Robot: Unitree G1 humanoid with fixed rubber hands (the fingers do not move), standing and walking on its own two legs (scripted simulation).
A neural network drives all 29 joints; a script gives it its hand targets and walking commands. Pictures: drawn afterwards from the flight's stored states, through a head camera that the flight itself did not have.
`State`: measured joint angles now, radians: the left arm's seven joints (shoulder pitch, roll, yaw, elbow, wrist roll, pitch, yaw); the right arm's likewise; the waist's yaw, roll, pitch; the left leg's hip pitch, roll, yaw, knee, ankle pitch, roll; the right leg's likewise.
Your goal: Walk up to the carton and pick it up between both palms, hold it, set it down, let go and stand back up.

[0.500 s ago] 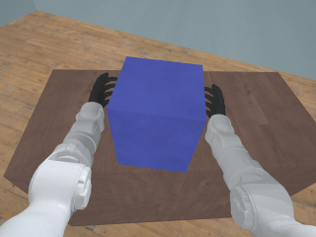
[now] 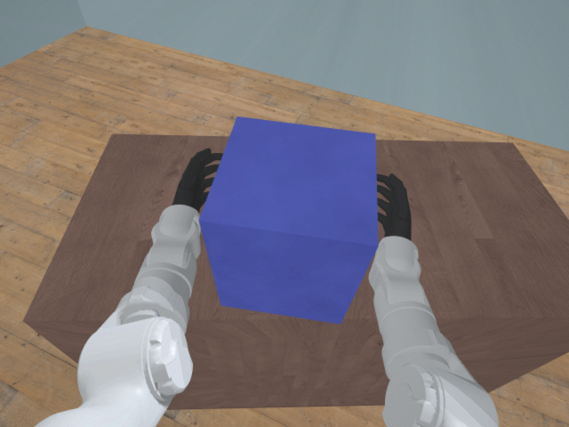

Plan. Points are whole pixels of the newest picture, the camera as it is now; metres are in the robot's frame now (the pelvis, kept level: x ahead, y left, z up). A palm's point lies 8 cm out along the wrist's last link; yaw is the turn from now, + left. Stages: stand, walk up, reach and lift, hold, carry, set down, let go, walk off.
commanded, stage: reach and lift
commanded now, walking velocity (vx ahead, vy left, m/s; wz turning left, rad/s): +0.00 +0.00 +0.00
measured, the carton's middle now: (291, 226) +0.43 -0.02 +0.03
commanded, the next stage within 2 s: none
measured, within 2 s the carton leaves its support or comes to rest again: leaves its support in 1.24 s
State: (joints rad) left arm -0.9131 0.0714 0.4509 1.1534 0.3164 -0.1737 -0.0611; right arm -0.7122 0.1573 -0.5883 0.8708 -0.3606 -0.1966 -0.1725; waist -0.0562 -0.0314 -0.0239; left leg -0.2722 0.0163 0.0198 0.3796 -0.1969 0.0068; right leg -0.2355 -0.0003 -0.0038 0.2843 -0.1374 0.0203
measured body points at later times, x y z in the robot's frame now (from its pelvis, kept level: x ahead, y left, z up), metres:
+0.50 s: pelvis +0.02 +0.00 +0.00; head +0.06 +0.02 +0.45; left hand +0.46 +0.13 +0.09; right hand +0.40 -0.17 +0.07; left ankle -0.01 +0.11 -0.75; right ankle +0.00 -0.13 -0.75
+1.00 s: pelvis +0.02 +0.00 +0.00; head +0.06 +0.03 +0.45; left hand +0.46 +0.13 +0.09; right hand +0.40 -0.17 +0.07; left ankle -0.01 +0.11 -0.75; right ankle +0.00 -0.13 -0.75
